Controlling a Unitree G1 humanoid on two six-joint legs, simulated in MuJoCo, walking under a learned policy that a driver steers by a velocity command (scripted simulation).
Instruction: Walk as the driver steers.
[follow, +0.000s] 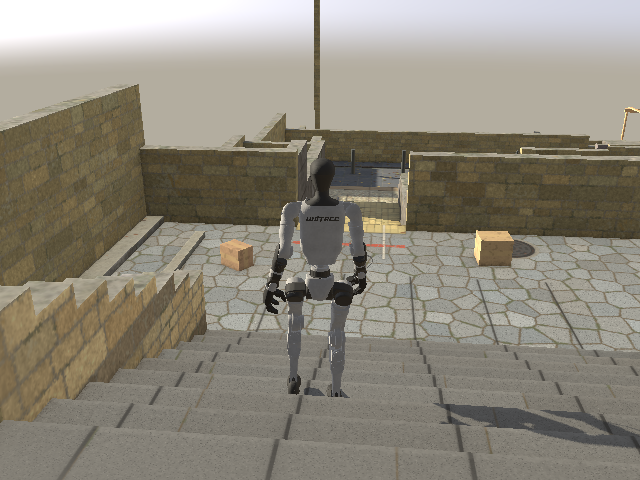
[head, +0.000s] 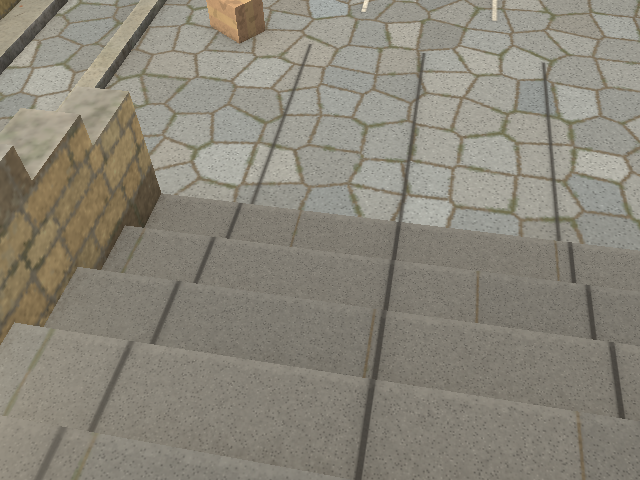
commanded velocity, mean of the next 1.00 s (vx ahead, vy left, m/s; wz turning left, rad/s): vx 0.02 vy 0.00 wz -0.34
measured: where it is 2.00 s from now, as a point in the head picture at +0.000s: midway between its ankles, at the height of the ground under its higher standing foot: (349, 473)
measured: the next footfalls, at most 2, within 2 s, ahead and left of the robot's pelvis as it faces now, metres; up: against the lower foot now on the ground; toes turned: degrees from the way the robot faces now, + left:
left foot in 0.18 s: +0.06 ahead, +0.14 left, +0.00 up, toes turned -8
right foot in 0.72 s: +0.04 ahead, -0.11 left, +0.00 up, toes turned -21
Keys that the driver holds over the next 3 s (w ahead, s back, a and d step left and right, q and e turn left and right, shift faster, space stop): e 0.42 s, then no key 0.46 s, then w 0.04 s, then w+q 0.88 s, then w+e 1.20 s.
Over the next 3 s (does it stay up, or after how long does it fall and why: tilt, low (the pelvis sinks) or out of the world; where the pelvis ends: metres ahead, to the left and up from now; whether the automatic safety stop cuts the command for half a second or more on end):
stays up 1.14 0.04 -0.46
